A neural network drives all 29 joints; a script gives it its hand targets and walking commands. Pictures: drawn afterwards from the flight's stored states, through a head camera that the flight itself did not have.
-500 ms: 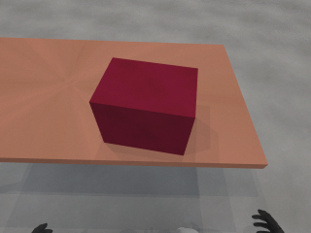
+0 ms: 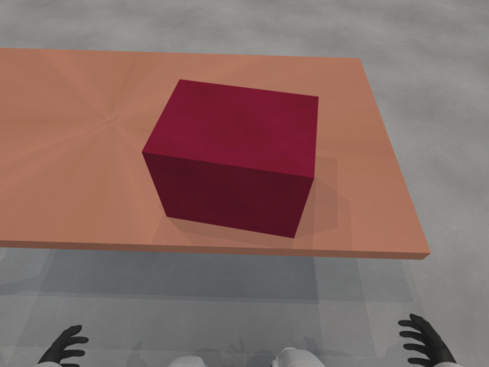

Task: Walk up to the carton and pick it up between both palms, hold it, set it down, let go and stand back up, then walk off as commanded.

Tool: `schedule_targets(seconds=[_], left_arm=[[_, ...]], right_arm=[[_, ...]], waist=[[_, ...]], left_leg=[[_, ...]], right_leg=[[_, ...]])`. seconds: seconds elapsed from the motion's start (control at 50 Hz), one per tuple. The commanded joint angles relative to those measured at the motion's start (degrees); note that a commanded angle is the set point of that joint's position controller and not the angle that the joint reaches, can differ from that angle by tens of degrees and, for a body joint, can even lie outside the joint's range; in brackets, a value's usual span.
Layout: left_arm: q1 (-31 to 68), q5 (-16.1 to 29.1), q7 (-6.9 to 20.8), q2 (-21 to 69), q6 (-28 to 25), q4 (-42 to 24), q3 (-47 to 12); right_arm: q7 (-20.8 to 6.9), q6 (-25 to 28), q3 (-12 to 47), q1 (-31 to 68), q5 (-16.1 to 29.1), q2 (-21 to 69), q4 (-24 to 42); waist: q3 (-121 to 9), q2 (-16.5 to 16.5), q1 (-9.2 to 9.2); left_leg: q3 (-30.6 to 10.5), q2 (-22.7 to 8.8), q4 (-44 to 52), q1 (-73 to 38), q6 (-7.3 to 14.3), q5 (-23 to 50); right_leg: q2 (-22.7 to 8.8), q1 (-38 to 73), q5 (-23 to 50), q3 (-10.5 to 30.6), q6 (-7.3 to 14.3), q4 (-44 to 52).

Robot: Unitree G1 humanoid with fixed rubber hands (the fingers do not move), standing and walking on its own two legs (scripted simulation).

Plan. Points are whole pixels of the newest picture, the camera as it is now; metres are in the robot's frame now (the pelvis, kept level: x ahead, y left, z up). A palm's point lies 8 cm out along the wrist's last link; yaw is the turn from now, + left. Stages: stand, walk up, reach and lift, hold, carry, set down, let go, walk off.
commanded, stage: reach and lift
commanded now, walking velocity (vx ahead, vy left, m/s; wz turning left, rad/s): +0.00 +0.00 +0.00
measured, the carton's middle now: (237, 160) +0.48 +0.02 +0.01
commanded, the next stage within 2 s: none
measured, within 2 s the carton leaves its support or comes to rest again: neither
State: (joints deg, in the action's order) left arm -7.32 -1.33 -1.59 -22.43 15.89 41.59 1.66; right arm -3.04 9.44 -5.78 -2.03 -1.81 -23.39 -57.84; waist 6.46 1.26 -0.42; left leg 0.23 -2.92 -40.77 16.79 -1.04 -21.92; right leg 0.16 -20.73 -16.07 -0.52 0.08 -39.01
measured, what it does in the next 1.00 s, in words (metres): stands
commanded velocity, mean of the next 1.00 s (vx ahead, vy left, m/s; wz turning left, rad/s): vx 0.00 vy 0.00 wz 0.00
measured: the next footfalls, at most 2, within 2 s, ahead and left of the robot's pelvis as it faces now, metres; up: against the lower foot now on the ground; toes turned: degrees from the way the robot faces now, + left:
none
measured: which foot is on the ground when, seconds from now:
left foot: down 0.00-1.00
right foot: down 0.00-1.00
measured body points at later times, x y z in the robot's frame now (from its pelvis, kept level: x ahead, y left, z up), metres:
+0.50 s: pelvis +0.02 -0.01 +0.01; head +0.03 +0.00 +0.46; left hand +0.22 +0.29 -0.05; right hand +0.16 -0.29 -0.05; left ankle +0.00 +0.14 -0.72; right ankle +0.05 -0.12 -0.72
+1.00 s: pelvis +0.01 -0.01 +0.02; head +0.02 +0.00 +0.47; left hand +0.23 +0.28 +0.00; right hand +0.17 -0.25 +0.00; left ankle +0.00 +0.14 -0.72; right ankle +0.05 -0.12 -0.72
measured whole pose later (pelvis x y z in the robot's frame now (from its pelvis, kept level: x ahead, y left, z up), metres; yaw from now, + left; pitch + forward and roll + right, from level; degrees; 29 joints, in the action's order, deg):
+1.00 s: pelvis +0.01 -0.01 +0.02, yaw +0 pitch -6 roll +1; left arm -8.1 10.1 6.7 -22.4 7.6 20.9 7.2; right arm 7.3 3.3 -3.6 -24.8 -0.4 -8.0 -8.1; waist 6.6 -1.8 0.3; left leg 0.8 -2.4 -24.7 3.8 -2.1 -15.0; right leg -0.2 -9.4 -11.7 -0.4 0.4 -26.9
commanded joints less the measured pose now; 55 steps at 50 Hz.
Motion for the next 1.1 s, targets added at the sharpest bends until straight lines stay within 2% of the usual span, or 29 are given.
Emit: schedule_targets(seconds=[0.0,0.04,0.08,0.12,0.16,0.18,0.2,0.24,0.32,0.34,0.4,0.44,0.5,0.54,0.58,0.6,0.62,0.64,0.68,0.76,0.82,0.84,0.86,0.88,0.94,0.96,1.0,1.06,1.08], left_arm=[[11.54,-0.42,0.28,-7.91,5.26,-17.28,3.18],[9.5,0.27,0.36,-8.74,5.12,-20.8,3.68],[8.98,-0.52,1.2,-8.86,4.99,-20.02,5.0],[3.71,-0.57,2.13,-8.26,5.36,-20.18,5.73],[3.92,-0.23,2.75,-8.8,5.03,-20.47,5.94],[3.95,-0.35,2.71,-10.07,4.39,-22.21,7.23],[4.95,0.02,2.57,-9.2,4.09,-23.26,7.39],[4.86,-0.27,3.07,-9.09,3.46,-22.16,7.2],[5.38,0.81,2.91,-9.91,1.81,-26.99,7.57],[4.18,2.47,3.19,-11.1,1.74,-24.36,7.63],[2.23,2.47,3.48,-9.72,2.05,-25.45,6.75],[1.07,2.64,4.41,-9.6,1.13,-25.35,7.09],[1.98,2.2,5.01,-10.63,-0.22,-26.38,9.29],[1.42,3.28,5.38,-10.35,-1.13,-26.89,9.19],[0.23,4.54,6.01,-8.91,-1.36,-26.99,7.42],[-1.48,4.58,6.27,-9.56,-1.91,-26.61,7.43],[-1.44,4.46,6.69,-9.5,-2.66,-27.42,8.15],[-0.35,4.9,7.03,-11.61,-3.82,-27.18,9.36],[-0.67,5.41,6.96,-11.86,-5.14,-28.55,10.37],[-0.12,7.85,8.21,-12.33,-7.17,-28.84,9.62],[-0.76,9.77,8.44,-13.71,-9.42,-29.22,10.49],[-0.05,10.61,8.58,-13.58,-9.81,-32.19,8.7],[-1.78,11.39,8.75,-13.93,-9.9,-30.88,8.29],[-1.25,11.7,8.75,-13.97,-10.64,-30.0,9.87],[-2.77,12.09,8.54,-14.52,-11.03,-32.59,10.12],[-3.3,12.34,8.88,-14.55,-11.29,-31.81,9.39],[-5.0,13.6,9.72,-14.26,-12.07,-32.68,8.59],[-2.97,14.14,9.78,-16.66,-14.43,-35.64,10.55],[-2.96,15.49,10.03,-16.95,-14.63,-36.16,9.83]], right_arm=[[0.2,3.5,-7.31,0.94,-3.92,-7.81,4.71],[0.16,4.38,-6.88,-0.78,-1.69,-7.47,7.53],[1.41,4.85,-5.18,-1.5,-0.91,-6.9,10.9],[1.58,4.25,-5.81,-4.69,-0.31,-7.47,14.06],[2.03,4.66,-3.38,-5.65,1.51,-4.95,17.08],[2.51,4.37,-3.29,-6.17,1.2,-4.78,16.94],[2.89,4.6,-3.19,-6.26,1.13,-4.07,17.83],[3.38,3.72,-1.99,-7.82,1.3,-2.66,20.49],[4.31,3.68,-1.71,-9.41,3.0,-0.08,26.04],[4.89,2.77,-0.94,-9.05,2.98,1.05,27.3],[5.35,1.87,-1.23,-9.97,4.03,0.6,29.46],[6.16,1.31,-0.86,-12.88,3.59,2.34,31.95],[7.37,0.64,1.44,-13.21,4.32,3.68,35.63],[7.7,-0.01,1.03,-15.07,4.72,4.84,36.35],[8.17,-1.08,0.45,-15.66,4.89,5.05,38.21],[8.46,-0.79,1.03,-18.36,5.72,6.14,40.29],[9.02,-0.89,1.81,-18.97,5.89,5.66,42.49],[9.49,-1.35,3.52,-19.29,5.68,7.3,44.23],[9.66,-1.97,2.99,-20.13,5.1,7.88,45.86],[10.67,-3.03,5.96,-22.12,6.92,10.66,53.52],[10.92,-3.72,6.0,-23.4,7.0,11.32,57.49],[11.24,-4.04,4.08,-21.22,6.76,11.39,55.88],[11.38,-4.57,5.17,-22.69,6.98,12.34,57.53],[11.22,-4.58,5.19,-23.2,7.21,11.52,58.61],[11.52,-5.74,6.31,-23.24,8.01,12.53,60.9],[11.88,-6.33,6.11,-24.29,7.71,12.42,60.08],[12.21,-6.12,5.54,-24.04,8.68,12.58,62.37],[12.96,-6.6,8.1,-23.72,9.88,14.96,64.2],[13.67,-6.26,8.19,-23.54,9.97,15.33,66.49]], waist=[[-6.74,-4.76,-2.68],[-11.09,-4.44,-2.31],[-9.46,-7.78,-1.09],[-9.56,-8.03,-0.5],[-10.79,-8.82,-0.36],[-10.08,-5.2,-0.24],[-10.83,-5.42,-0.42],[-7.77,-6.07,0.51],[-9.41,0.1,0.5],[-7.34,-3.77,0.9],[-6.83,-0.33,0.59],[-6.14,-3.77,0.91],[-6.97,-1.76,2.61],[-5.86,0.12,2.21],[-3.36,-1.79,0.75],[-5.31,-0.49,1.13],[-5.28,-3.73,1.76],[-5.85,-2.99,3.22],[-4.97,0.49,3.45],[-4.93,-2.22,5.98],[-6.87,-1.49,5.77],[-3.63,2.53,4.29],[-3.38,-0.21,4.32],[-4.68,0.06,5.55],[-4.82,3.42,6.04],[-3.24,2.45,4.44],[-4.95,1.51,4.91],[-6.05,4.04,7.1],[-5.99,1.0,6.29]], left_leg=[[6.48,0.33,9.01,8.24,0.87,-0.98],[6.15,1.31,8.26,-3.72,-0.33,6.61],[5.88,2.3,7.74,-1.34,0.53,10.35],[5.6,2.7,10.52,-4.63,1.12,8.78],[5.7,3.55,11.37,-2.73,0.92,10.57],[5.53,3.64,11.45,-2.56,0.64,11.73],[5.23,3.45,11.73,-1.28,0.77,12.92],[5.65,3.67,13.33,-0.2,0.88,11.15],[5.94,4.59,15.48,-5.28,0.04,13.25],[6.24,4.63,16.34,-5.03,0.6,11.78],[6.11,4.87,18.14,-6.45,0.27,14.55],[7.07,4.54,18.71,-6.51,0.49,13.85],[7.93,4.73,20.03,-6.77,0.79,14.21],[7.34,4.52,20.13,-8.12,0.14,15.58],[6.14,3.99,21.71,-9.37,0.24,15.06],[7.01,4.17,21.31,-9.73,0.33,15.65],[7.54,4.15,21.7,-9.92,0.87,17.26],[8.36,4.49,21.86,-10.0,0.61,15.71],[8.47,4.18,22.25,-10.27,0.34,14.82],[7.83,4.75,22.76,-9.76,1.37,13.46],[7.76,4.57,23.23,-9.61,1.24,12.77],[6.51,3.81,23.59,-9.41,0.42,12.34],[6.7,3.89,23.38,-9.01,0.89,11.65],[7.22,3.99,23.65,-9.5,1.0,12.53],[6.6,3.64,23.57,-7.88,0.56,12.4],[6.0,3.24,23.88,-8.74,0.59,13.86],[5.94,3.2,23.34,-9.3,0.13,14.47],[5.87,3.63,22.76,-9.5,0.38,14.54],[5.95,3.55,22.34,-9.54,1.09,14.28]], right_leg=[[0.97,13.67,1.14,-3.64,2.59,3.13],[0.96,10.3,6.44,-3.84,2.65,7.07],[0.38,13.17,12.84,-2.02,1.39,7.39],[1.18,16.65,11.08,-1.57,1.15,10.18],[0.08,19.6,17.1,-0.77,0.98,10.18],[-0.07,19.65,18.83,-0.59,0.49,9.7],[-0.04,21.93,19.54,-0.93,0.99,9.46],[0.16,20.73,15.65,-0.36,0.71,10.84],[-0.19,20.39,14.88,-0.64,0.61,12.82],[-0.45,19.68,14.93,-0.21,-0.25,13.66],[-0.02,21.14,16.7,-0.77,0.56,14.63],[0.2,22.72,16.66,-0.62,-0.19,15.3],[-0.6,24.49,17.1,0.84,-0.49,16.42],[-0.97,22.48,16.53,0.05,0.24,16.94],[0.04,21.6,13.99,-0.66,0.23,18.39],[-0.27,22.77,15.55,0.06,0.37,19.08],[-0.08,24.12,18.44,0.24,-0.25,19.13],[-1.31,21.99,15.45,1.35,-0.71,20.26],[-1.61,22.02,13.16,1.56,0.22,20.65],[-1.37,21.57,8.12,2.77,-0.12,21.92],[-2.09,20.77,6.38,3.34,-0.4,22.72],[-1.77,20.93,5.89,2.99,0.93,22.28],[-1.87,20.82,6.07,3.08,0.76,22.83],[-1.92,21.18,5.78,2.86,0.6,22.73],[-2.21,20.58,5.13,3.28,1.21,22.5],[-2.13,19.81,7.59,2.9,1.12,22.55],[-1.7,21.41,7.13,2.66,0.93,22.5],[-2.38,20.58,6.34,3.85,0.98,22.82],[-2.3,20.05,7.23,4.2,0.25,22.95]])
